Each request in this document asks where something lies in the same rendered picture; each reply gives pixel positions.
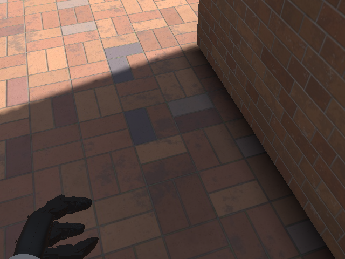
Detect robot left hand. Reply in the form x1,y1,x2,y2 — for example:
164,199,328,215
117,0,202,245
13,194,98,259

